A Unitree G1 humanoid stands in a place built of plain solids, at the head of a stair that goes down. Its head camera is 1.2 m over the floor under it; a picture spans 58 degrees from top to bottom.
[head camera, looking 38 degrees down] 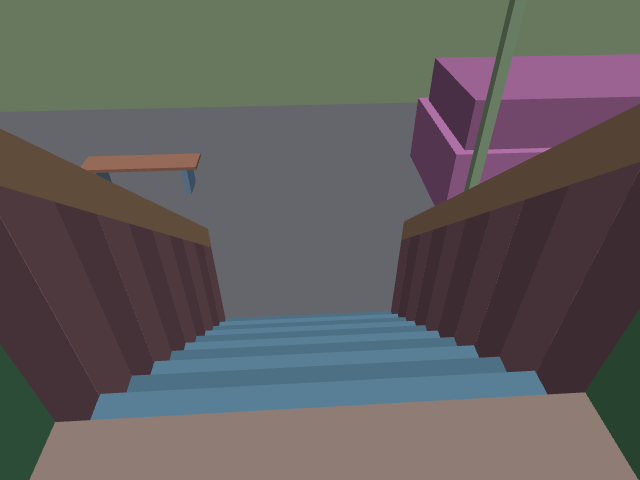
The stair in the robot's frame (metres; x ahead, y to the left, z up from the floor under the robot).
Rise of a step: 0.20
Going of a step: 0.21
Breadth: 1.60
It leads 3 degrees to the left of straight ahead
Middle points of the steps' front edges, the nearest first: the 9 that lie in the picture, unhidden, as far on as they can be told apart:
0.72 -0.02 0.00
0.93 -0.01 -0.19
1.15 0.00 -0.39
1.36 0.02 -0.58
1.58 0.03 -0.78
1.79 0.04 -0.97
2.00 0.05 -1.17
2.22 0.07 -1.36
2.43 0.08 -1.56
